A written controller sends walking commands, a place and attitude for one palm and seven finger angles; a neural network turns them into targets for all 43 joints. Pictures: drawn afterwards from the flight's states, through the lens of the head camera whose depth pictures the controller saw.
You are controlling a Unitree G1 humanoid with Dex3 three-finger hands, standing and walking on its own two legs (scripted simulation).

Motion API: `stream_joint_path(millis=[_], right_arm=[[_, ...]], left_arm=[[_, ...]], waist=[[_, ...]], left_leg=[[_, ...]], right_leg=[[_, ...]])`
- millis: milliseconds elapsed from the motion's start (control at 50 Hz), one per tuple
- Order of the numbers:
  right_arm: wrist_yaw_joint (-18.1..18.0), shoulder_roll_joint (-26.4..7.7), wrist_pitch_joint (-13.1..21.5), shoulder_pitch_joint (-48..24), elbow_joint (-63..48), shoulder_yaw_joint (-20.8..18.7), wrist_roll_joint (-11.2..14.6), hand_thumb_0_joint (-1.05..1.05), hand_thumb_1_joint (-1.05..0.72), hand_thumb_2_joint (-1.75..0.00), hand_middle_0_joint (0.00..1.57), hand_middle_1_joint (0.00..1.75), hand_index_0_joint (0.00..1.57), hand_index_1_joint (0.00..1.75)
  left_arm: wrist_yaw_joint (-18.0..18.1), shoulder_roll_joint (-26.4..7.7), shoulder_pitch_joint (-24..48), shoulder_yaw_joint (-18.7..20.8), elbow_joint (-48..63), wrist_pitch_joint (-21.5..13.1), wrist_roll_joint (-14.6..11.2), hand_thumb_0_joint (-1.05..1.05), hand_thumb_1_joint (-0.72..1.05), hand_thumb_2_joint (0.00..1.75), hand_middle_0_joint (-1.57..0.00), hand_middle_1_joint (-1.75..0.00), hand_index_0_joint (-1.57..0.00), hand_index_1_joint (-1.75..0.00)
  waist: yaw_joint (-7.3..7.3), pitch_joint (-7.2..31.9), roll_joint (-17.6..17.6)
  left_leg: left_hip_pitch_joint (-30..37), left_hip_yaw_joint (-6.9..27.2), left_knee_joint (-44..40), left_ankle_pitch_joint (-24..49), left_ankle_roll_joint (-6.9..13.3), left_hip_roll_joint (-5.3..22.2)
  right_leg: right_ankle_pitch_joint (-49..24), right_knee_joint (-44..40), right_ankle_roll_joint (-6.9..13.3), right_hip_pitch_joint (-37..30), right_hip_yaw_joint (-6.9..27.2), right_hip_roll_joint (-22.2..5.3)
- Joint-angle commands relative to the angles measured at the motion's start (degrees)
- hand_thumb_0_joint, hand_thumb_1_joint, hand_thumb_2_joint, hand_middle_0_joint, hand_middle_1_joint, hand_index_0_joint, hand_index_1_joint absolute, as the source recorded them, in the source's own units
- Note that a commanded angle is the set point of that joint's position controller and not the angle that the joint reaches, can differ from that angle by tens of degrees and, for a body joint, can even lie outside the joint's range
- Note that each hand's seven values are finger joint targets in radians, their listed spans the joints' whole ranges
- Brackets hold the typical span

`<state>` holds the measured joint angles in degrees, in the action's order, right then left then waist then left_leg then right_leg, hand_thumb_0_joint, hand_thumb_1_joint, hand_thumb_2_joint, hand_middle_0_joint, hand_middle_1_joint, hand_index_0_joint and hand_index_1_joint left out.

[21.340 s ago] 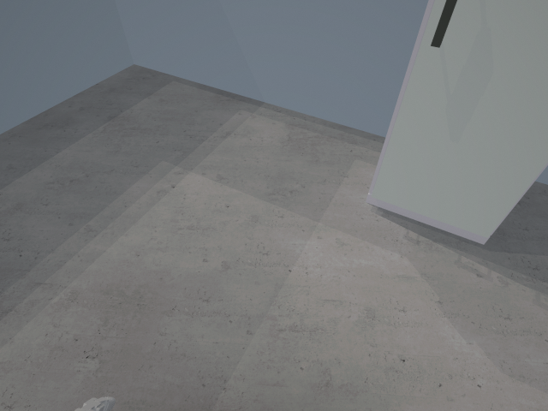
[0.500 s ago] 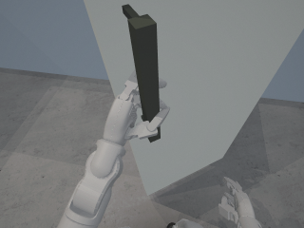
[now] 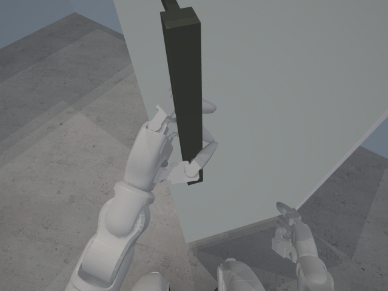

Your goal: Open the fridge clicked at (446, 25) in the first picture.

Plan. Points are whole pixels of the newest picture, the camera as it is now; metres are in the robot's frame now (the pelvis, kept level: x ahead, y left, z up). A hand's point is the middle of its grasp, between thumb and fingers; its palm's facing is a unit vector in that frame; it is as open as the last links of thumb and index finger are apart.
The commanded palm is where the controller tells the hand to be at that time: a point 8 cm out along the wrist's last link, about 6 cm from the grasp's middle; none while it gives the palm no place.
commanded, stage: walk backward, drawing the door open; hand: left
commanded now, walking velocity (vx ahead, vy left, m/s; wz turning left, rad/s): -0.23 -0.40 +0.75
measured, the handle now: (184, 113) +0.32 +0.01 +0.23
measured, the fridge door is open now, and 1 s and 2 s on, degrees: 54 84 82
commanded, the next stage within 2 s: stop walking and hold the door back in 0.58 s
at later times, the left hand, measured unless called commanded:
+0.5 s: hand (284, 267) +0.14 -0.09 +0.19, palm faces +0.21 -0.96 -0.20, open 7.6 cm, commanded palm +0.10 -0.05 +0.20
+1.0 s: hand out of the picture +0.09 -0.18 +0.19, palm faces +0.71 -0.67 -0.22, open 7.1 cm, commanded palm +0.06 -0.12 +0.18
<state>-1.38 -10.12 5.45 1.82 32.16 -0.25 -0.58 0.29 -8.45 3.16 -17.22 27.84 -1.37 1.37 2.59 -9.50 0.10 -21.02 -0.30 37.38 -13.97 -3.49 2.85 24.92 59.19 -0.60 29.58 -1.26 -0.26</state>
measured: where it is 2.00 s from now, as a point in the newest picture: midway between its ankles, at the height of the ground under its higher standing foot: outside the picture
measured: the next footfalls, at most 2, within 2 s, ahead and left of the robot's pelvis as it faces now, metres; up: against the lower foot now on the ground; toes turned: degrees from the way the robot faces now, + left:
right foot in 0.08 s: +0.08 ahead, -0.16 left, +0.00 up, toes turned +5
left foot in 0.34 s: -0.12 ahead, -0.03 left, +0.00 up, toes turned +25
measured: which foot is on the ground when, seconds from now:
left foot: down 0.00-0.06, up 0.08-0.32, down 0.34-0.56, up 0.58-0.74, down 0.76-0.90, up 0.92-1.00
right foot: up 0.00-0.06, down 0.08-0.34, up 0.36-0.54, down 0.56-1.00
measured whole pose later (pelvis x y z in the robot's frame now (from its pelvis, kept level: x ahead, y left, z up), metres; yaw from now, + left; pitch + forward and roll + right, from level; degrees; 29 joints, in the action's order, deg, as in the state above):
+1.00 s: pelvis -0.09 -0.48 +0.00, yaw +43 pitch -5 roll +5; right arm -4.0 -12.2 -1.5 5.6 39.0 1.5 0.2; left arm 6.1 -10.3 17.8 -4.5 -3.4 -0.9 -3.2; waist -3.9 -3.9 0.6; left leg -29.2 3.5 66.5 -22.5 -1.3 -1.7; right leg 16.4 43.2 3.1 23.5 -4.7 -3.5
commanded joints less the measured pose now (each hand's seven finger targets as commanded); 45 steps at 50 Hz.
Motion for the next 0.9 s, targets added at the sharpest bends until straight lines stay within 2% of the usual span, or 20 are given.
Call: stream_joint_path(millis=[0,20,40,60,140,260,280,320,340,360,420,480,540,600,660,700,760,840,860,880], right_arm=[[1.01,-7.56,2.46,-11.34,-8.18,-1.83,0.52,0.0,-0.9,-0.9,0.2,0.3,0.2,0.3],[1.34,-6.61,2.07,-8.8,-7.94,-2.31,1.55,0.0,-0.9,-0.9,0.2,0.3,0.2,0.3],[1.48,-4.35,2.09,-5.81,-8.38,-2.23,2.69,0.0,-0.9,-0.9,0.2,0.3,0.2,0.3],[1.1,-3.29,1.82,-6.72,-9.43,-2.48,2.94,0.0,-0.9,-0.9,0.2,0.3,0.2,0.3],[0.12,-3.1,0.39,-6.12,-8.09,-2.18,1.0,0.0,-0.9,-0.9,0.2,0.3,0.2,0.3],[-0.08,-3.08,1.73,-1.09,-8.96,-0.87,0.46,0.0,-0.9,-0.9,0.2,0.3,0.2,0.3],[-0.07,-3.84,2.02,1.04,-8.97,-1.23,0.52,0.0,-0.9,-0.9,0.2,0.3,0.2,0.3],[-0.26,-8.9,2.51,-0.96,-11.24,-3.12,-0.98,0.0,-0.9,-0.9,0.2,0.3,0.2,0.3],[-0.67,-9.58,1.55,-0.29,-10.66,-3.26,-1.65,0.0,-0.9,-0.9,0.2,0.3,0.2,0.3],[-0.06,-11.39,1.55,-3.71,-11.63,-4.01,-0.68,0.0,-0.9,-0.9,0.2,0.3,0.2,0.3],[1.08,-9.18,2.83,-4.82,-7.68,-3.31,0.48,0.0,-0.9,-0.9,0.2,0.3,0.2,0.3],[1.94,-8.32,3.12,-3.23,-7.78,-3.4,2.48,0.0,-0.9,-0.9,0.2,0.3,0.2,0.3],[1.29,-4.06,2.78,-2.82,-7.57,-2.9,3.62,0.0,-0.9,-0.9,0.2,0.3,0.2,0.3],[-0.4,-3.78,2.03,-5.18,-7.02,-2.92,2.71,0.0,-0.9,-0.9,0.2,0.3,0.2,0.3],[-0.68,-2.68,1.45,-3.62,-7.41,-1.81,1.51,0.0,-0.9,-0.9,0.2,0.3,0.2,0.3],[-1.41,-4.66,0.48,-0.85,-5.91,-0.88,0.69,0.0,-0.9,-0.9,0.2,0.3,0.2,0.3],[-2.69,-7.71,-1.09,-3.37,-7.02,-0.2,0.97,0.0,-0.9,-0.9,0.2,0.3,0.2,0.3],[-3.34,-9.29,-3.34,-0.8,-4.68,-0.51,1.76,0.0,-0.9,-0.9,0.2,0.3,0.2,0.3],[-3.28,-8.46,-4.18,-0.68,-4.38,-0.61,1.88,0.0,-0.9,-0.9,0.2,0.3,0.2,0.3],[-3.2,-7.01,-4.92,-0.56,-4.46,-1.14,1.91,0.0,-0.9,-0.9,0.2,0.3,0.2,0.3]], left_arm=[[2.46,2.35,10.94,4.58,18.62,-7.13,-0.45,0.0,0.9,0.9,-0.45,-1.4,-0.45,-1.4],[2.78,3.91,9.89,3.95,18.3,-6.33,-0.22,0.0,0.9,0.9,-0.45,-1.4,-0.45,-1.4],[3.16,0.62,10.81,5.17,20.45,-5.4,-0.32,0.0,0.9,0.9,-0.45,-1.4,-0.45,-1.4],[3.53,-2.22,12.27,7.17,22.71,-4.83,0.42,0.0,0.9,0.9,-0.45,-1.4,-0.45,-1.4],[2.4,-2.75,11.86,7.47,24.91,-5.65,0.32,0.0,0.9,0.9,-0.45,-1.4,-0.45,-1.4],[1.81,1.17,8.37,3.87,21.77,-6.96,0.47,0.0,0.9,0.9,-0.45,-1.4,-0.45,-1.4],[1.68,0.99,9.96,3.28,22.02,-7.52,0.62,0.0,0.9,0.9,-0.45,-1.4,-0.45,-1.4],[1.39,1.69,11.1,2.16,20.34,-8.95,1.23,0.0,0.9,0.9,-0.45,-1.4,-0.45,-1.4],[1.87,-0.43,8.99,4.28,16.04,-9.65,3.32,0.0,0.9,0.9,-0.45,-1.4,-0.45,-1.4],[1.58,0.24,8.63,6.25,16.73,-9.63,2.14,0.0,0.9,0.9,-0.45,-1.4,-0.45,-1.4],[1.05,1.14,8.09,5.92,19.19,-9.37,1.16,0.0,0.9,0.9,-0.45,-1.4,-0.45,-1.4],[2.25,2.7,7.14,5.9,18.34,-8.99,-0.18,0.0,0.9,0.9,-0.45,-1.4,-0.45,-1.4],[3.97,-6.86,4.69,14.71,20.82,-8.01,0.02,0.0,0.9,0.9,-0.45,-1.4,-0.45,-1.4],[3.5,-7.36,4.2,16.8,23.93,-8.26,-0.93,0.0,0.9,0.9,-0.45,-1.4,-0.45,-1.4],[2.8,-3.74,3.06,14.09,23.25,-7.92,-1.86,0.0,0.9,0.9,-0.45,-1.4,-0.45,-1.4],[3.2,-1.78,5.31,12.02,11.16,-5.94,-3.04,0.0,0.9,0.9,-0.45,-1.4,-0.45,-1.4],[5.07,-1.49,18.84,10.76,1.73,-4.67,-3.44,0.0,0.9,0.9,-0.45,-1.4,-0.45,-1.4],[6.19,-6.6,30.92,14.81,-11.19,-2.95,-2.51,0.0,0.9,0.9,-0.45,-1.4,-0.45,-1.4],[6.24,-6.73,31.65,15.01,-16.0,-2.63,-2.2,0.0,0.9,0.9,-0.45,-1.4,-0.45,-1.4],[6.38,-8.51,33.15,16.52,-19.08,-2.31,-2.08,0.0,0.9,0.9,-0.45,-1.4,-0.45,-1.4]], waist=[[-3.2,18.22,11.99],[-3.48,21.57,6.27],[-3.07,23.96,-11.97],[-3.59,24.63,-23.98],[-1.52,21.73,-8.96],[-0.23,23.27,-10.12],[1.29,23.85,-7.12],[1.45,20.14,15.24],[1.3,19.72,11.31],[-0.87,20.49,8.84],[-2.17,15.07,11.47],[-2.33,20.79,9.82],[-3.6,26.47,-20.81],[-2.44,21.0,-16.1],[-0.53,18.82,-11.23],[-0.36,22.64,-6.84],[-2.06,18.42,15.0],[-3.78,16.64,14.45],[-4.6,15.35,8.52],[-5.74,13.16,-10.21]], left_leg=[[-7.64,15.7,-12.98,6.26,9.08,17.2],[-7.31,7.01,-7.47,-8.52,5.01,9.44],[-2.54,-3.44,7.51,-16.96,1.09,-2.55],[-5.08,-2.42,28.28,-22.62,0.88,-6.12],[-5.54,-4.47,34.02,-17.46,1.12,-1.02],[7.47,-6.54,-2.46,-13.53,3.1,-0.73],[14.08,-3.14,-10.2,-8.26,4.45,2.43],[23.08,34.33,-19.82,26.83,14.83,28.98],[21.65,41.64,-19.62,33.21,18.89,34.78],[19.37,37.16,-21.34,27.11,18.65,35.31],[10.1,14.78,-13.2,24.57,10.19,21.23],[6.54,7.88,-10.23,9.45,5.51,11.65],[-2.14,-0.82,21.74,-21.74,2.44,-4.15],[-2.91,-2.44,31.96,-22.9,2.11,0.06],[4.36,-5.46,10.53,-17.6,1.8,-0.08],[11.57,-4.95,-1.93,-9.83,3.02,-1.18],[9.29,27.83,-21.67,-5.44,16.27,21.89],[-9.6,6.34,-14.24,-23.28,11.3,11.13],[-14.58,2.37,-4.55,-25.51,8.82,6.27],[-16.11,-3.69,16.55,-23.85,4.63,-3.61]], right_leg=[[-2.48,-19.48,0.14,-22.17,9.54,-4.06],[-7.65,-31.3,2.3,-27.69,6.93,-5.34],[-4.28,-41.26,4.83,-23.75,7.18,-8.73],[-0.47,-46.11,12.18,-17.2,22.07,-18.41],[-19.51,-37.04,10.22,-19.17,2.35,-14.97],[-25.49,-33.08,8.01,-20.01,-2.92,-11.58],[-24.01,-26.82,5.97,-14.77,-3.36,-11.19],[-1.17,-3.98,-0.52,8.01,-1.64,-2.74],[0.33,5.8,-1.82,8.48,6.13,-4.85],[-1.28,10.84,-1.7,8.46,9.92,-3.92],[-3.91,-1.98,-0.57,-1.17,7.62,-4.17],[-10.41,-27.95,-0.39,-21.72,-0.96,-0.04],[-20.31,-39.13,8.72,-24.61,10.73,-16.14],[-22.63,-37.01,11.57,-16.05,4.4,-18.52],[-28.15,-28.76,9.38,-14.52,-4.81,-13.89],[-18.02,-23.92,4.98,-9.54,-1.85,-13.02],[1.49,-3.08,-2.59,-0.41,-0.89,-2.9],[-1.53,-10.41,-2.03,-19.14,-1.81,-2.24],[0.66,-19.02,-0.57,-23.08,-0.1,-4.08],[15.49,-37.89,3.18,-17.9,16.79,-11.71]])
